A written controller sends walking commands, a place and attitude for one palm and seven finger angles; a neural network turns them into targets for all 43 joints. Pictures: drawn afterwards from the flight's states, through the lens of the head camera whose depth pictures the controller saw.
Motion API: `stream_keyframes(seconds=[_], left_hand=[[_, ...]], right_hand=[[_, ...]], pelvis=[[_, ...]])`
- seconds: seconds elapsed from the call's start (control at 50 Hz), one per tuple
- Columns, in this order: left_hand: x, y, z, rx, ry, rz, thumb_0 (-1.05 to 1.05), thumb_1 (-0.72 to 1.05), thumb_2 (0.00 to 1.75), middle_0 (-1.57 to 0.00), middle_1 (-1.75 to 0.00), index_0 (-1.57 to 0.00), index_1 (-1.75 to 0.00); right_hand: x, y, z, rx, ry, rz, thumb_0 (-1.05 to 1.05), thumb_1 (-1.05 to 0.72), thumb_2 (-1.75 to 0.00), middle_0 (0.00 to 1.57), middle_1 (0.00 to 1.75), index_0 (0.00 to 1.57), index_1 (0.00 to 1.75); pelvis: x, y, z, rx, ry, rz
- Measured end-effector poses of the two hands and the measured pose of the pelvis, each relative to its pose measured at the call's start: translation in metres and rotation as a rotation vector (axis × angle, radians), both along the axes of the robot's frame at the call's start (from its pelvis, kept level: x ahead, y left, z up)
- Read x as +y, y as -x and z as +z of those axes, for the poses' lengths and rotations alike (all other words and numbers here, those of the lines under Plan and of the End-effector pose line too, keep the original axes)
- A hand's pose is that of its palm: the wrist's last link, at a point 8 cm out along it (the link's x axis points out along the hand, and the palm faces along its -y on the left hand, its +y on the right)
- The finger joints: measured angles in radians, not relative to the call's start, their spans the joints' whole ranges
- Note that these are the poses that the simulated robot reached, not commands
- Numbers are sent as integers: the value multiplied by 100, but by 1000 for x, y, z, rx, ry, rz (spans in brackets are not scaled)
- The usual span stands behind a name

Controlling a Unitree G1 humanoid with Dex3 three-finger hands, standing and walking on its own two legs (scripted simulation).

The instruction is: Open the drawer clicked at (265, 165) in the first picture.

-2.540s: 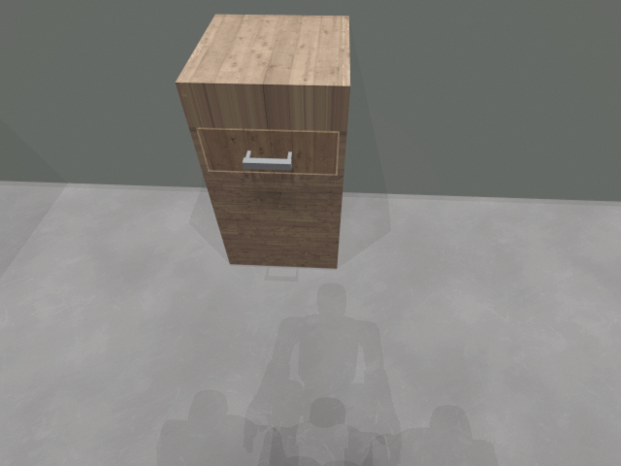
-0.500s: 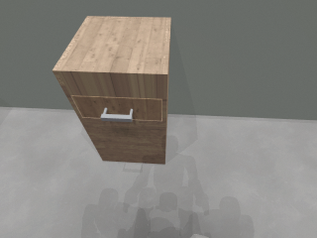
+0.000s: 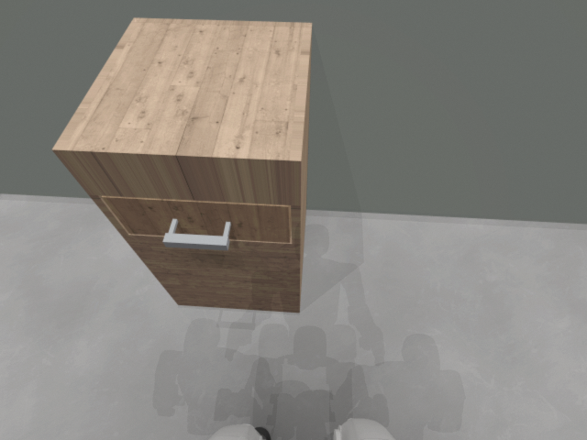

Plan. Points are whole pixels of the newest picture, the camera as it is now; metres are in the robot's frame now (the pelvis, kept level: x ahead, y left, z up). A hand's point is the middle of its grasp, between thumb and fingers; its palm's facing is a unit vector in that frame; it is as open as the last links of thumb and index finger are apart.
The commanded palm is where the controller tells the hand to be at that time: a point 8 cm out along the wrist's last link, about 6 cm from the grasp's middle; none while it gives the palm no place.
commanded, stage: come to a stop and stand still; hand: left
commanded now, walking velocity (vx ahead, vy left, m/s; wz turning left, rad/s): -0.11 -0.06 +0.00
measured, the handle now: (198, 233) +0.50 +0.25 -0.20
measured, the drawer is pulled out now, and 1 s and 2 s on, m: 0.00 0.00 0.00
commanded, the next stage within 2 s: look again from close up in 0.60 s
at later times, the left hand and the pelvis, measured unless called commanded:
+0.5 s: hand out of the picture +0.04 +0.12 -0.17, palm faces +0.05 -0.98 -0.20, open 7.3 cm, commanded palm none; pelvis -0.01 -0.06 +0.00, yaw +0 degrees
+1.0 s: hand out of the picture -0.01 +0.16 -0.17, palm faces +0.01 -0.98 -0.21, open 7.4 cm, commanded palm none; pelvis -0.03 -0.02 +0.00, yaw -1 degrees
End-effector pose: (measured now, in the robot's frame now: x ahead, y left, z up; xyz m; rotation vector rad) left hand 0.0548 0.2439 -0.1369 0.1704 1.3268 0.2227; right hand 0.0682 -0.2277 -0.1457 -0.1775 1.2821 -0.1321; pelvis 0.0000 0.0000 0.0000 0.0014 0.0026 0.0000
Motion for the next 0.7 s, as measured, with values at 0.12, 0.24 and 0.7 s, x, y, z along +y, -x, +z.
stream_keyframes(seconds=[0.12, 0.24, 0.7], left_hand=[[-7, -24, 17, -92, -69, -42, 1, 91, 90, -20, -30, -19, -30], [-34, -12, 22, -83, -91, -86, 1, 91, 90, -20, -30, -19, -30], [-76, 55, 1, 45, 59, -19, 1, 92, 90, -20, -30, -20, -30]], right_hand=[[-23, 2, -12, -12, -34, -12, 0, -90, -90, 20, 30, 20, 30], [-59, 16, -18, -4, -46, -73, 0, -91, -90, 20, 30, 20, 30], [-49, 87, 4, 119, -21, -65, 0, -92, -90, 20, 30, 20, 30]], pelvis=[[-22, 6, -3, 3, -10, -15], [-45, 8, -5, -6, -36, -14], [-58, 17, 8, -14, 7, -9]])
